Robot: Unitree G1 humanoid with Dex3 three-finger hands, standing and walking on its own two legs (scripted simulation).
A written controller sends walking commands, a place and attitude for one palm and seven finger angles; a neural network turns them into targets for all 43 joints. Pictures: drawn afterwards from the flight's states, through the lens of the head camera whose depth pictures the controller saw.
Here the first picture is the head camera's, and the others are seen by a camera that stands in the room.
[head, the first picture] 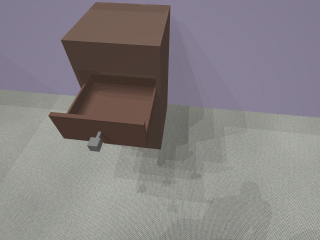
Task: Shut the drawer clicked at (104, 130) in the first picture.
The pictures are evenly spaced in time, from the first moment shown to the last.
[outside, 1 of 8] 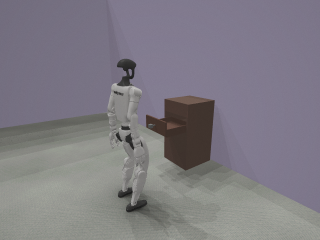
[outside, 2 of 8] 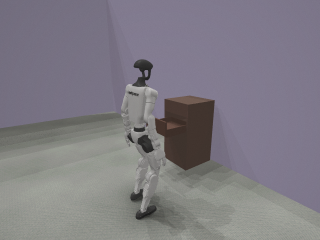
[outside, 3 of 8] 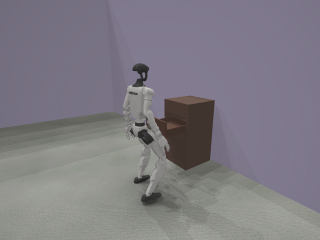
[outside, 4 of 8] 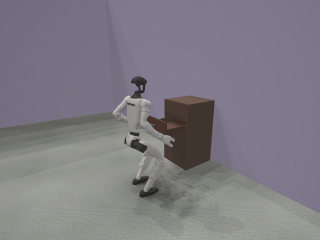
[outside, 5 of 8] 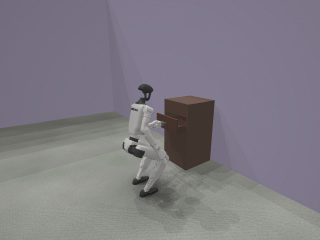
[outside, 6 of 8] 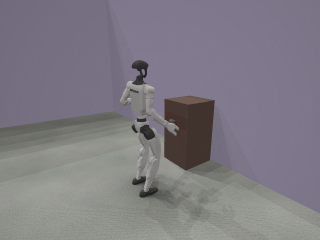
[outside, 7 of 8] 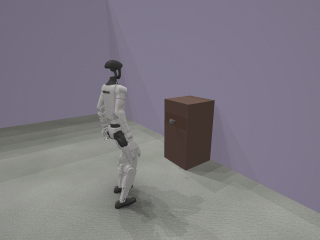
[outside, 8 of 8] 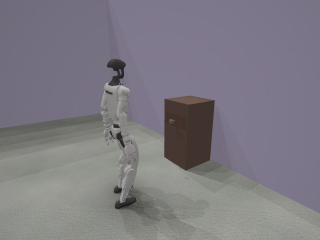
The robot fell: no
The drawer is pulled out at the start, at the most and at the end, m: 0.30 0.30 0.00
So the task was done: yes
